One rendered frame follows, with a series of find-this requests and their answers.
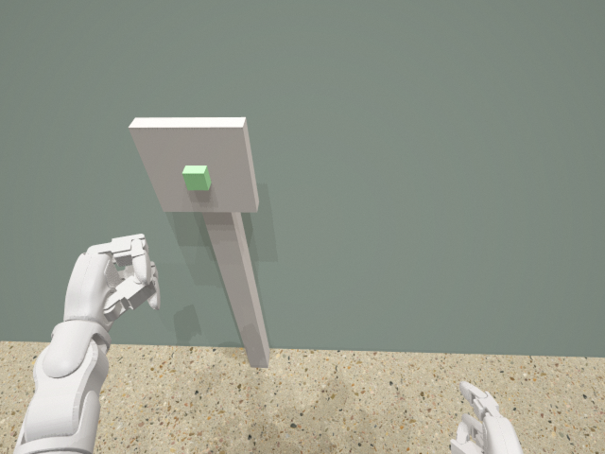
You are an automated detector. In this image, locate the right robot hand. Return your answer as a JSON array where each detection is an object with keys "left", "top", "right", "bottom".
[{"left": 451, "top": 381, "right": 524, "bottom": 454}]

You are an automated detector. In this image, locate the button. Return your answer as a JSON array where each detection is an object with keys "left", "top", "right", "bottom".
[{"left": 182, "top": 166, "right": 211, "bottom": 190}]

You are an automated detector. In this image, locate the robot left forearm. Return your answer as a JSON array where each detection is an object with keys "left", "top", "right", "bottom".
[{"left": 13, "top": 320, "right": 112, "bottom": 454}]

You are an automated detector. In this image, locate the left robot hand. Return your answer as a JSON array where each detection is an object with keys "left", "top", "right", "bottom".
[{"left": 63, "top": 234, "right": 161, "bottom": 332}]

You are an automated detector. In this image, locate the panel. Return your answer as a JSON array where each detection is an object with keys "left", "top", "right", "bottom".
[{"left": 129, "top": 117, "right": 270, "bottom": 368}]

